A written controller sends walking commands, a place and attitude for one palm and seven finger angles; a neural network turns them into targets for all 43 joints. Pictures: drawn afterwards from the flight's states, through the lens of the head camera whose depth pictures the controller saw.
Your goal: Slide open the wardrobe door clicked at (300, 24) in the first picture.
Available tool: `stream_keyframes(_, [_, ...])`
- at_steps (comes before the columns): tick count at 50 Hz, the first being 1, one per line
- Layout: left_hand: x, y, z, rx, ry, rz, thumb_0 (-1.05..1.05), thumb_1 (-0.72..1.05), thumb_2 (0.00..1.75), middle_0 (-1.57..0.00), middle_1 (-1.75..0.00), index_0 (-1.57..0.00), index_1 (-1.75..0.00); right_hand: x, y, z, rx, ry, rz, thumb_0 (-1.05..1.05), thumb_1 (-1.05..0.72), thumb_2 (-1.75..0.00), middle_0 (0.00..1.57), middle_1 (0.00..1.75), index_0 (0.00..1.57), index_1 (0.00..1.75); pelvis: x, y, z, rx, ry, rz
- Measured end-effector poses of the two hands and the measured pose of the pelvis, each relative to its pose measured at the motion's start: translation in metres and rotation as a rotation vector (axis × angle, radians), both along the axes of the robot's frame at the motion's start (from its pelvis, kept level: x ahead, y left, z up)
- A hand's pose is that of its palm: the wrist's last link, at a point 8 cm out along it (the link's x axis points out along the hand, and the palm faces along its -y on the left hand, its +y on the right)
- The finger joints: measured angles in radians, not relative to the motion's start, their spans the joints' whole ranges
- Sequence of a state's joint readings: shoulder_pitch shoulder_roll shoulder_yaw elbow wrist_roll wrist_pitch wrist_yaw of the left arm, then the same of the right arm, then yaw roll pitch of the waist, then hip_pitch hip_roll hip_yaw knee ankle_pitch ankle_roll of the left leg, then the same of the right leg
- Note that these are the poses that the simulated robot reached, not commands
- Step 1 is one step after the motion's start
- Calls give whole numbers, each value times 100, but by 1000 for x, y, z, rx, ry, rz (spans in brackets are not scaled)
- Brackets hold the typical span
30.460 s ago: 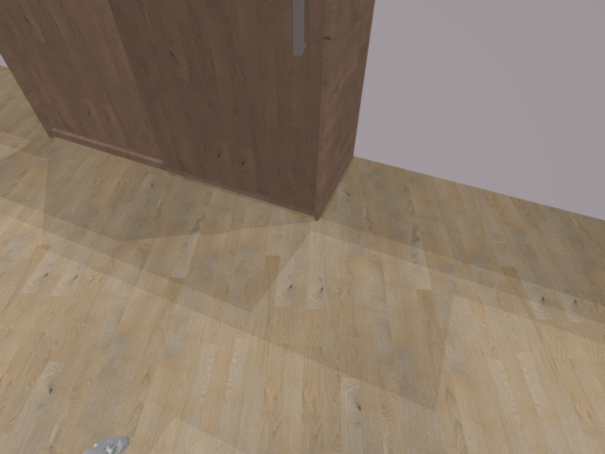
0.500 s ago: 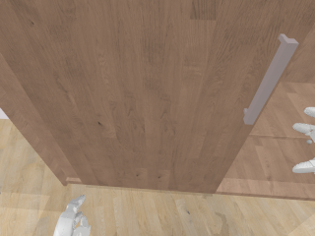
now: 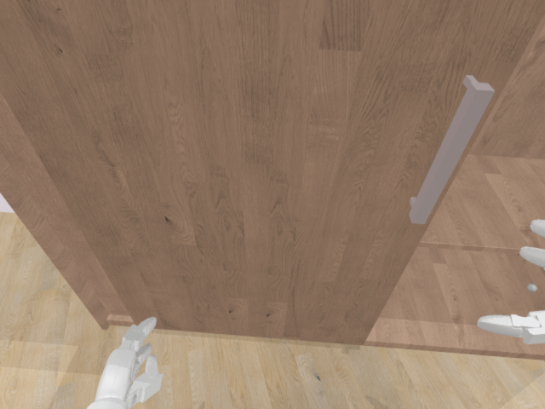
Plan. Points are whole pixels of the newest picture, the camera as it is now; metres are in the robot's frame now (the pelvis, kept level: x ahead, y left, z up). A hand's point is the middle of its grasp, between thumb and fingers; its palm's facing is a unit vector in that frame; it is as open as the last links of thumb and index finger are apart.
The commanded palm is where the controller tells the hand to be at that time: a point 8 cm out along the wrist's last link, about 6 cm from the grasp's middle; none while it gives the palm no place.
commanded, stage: draw the hand back to the body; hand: right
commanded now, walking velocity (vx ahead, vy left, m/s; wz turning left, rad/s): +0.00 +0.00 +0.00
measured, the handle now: (440, 157) +0.49 -0.29 +0.14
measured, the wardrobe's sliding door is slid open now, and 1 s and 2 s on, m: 0.68 0.68 0.68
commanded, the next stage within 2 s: step back with the hand held close in 0.94 s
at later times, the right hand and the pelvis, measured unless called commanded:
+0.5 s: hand (506, 279) +0.23 -0.26 +0.17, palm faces +0.43 +0.82 -0.37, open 9.4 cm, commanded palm +0.17 -0.29 +0.18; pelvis +0.03 +0.01 +0.01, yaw +2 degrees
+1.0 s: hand (480, 280) +0.22 -0.22 +0.17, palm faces +0.43 +0.82 -0.38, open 7.4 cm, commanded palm +0.18 -0.26 +0.18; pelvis +0.04 +0.04 +0.01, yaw +1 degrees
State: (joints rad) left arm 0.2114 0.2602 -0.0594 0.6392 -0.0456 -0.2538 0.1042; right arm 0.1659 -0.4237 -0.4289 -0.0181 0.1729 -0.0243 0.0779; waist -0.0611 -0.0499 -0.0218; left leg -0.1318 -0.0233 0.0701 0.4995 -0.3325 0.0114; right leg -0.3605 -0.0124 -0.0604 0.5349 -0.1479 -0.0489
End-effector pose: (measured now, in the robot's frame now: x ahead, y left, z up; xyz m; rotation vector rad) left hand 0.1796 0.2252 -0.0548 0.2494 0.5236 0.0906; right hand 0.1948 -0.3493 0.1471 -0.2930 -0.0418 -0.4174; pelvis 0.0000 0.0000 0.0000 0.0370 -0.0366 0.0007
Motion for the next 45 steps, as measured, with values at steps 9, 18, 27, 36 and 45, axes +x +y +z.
stream_keyframes(9, [10,-19,-3,-29,54,-23,1,90,90,-20,-30,-20,-30,-9,21,17,-92,-79,-80,-1,10,-42,24,88,24,88,8,-5,6,-17,-25,14])
stream_keyframes(18, [10,-10,-8,-38,105,0,1,90,90,-20,-30,-20,-30,-6,36,27,-132,-74,-52,0,-22,-58,23,69,23,69,19,-1,10,-26,-41,29])
stream_keyframes(27, [15,11,-7,-30,111,28,1,90,90,-20,-30,-20,-30,-11,61,36,-159,-72,1,1,-55,-73,22,50,22,50,28,8,10,-31,-46,33])
stream_keyframes(36, [27,22,-6,-34,108,28,1,90,90,-20,-30,-20,-30,-14,75,39,-165,-67,4,1,-80,-86,21,35,21,35,33,21,11,-36,-46,28])
stream_keyframes(45, [37,27,-7,-46,107,14,1,90,90,-20,-30,-20,-30,-14,86,39,-155,-59,-5,2,-88,-89,21,31,21,30,35,32,11,-42,-46,22])
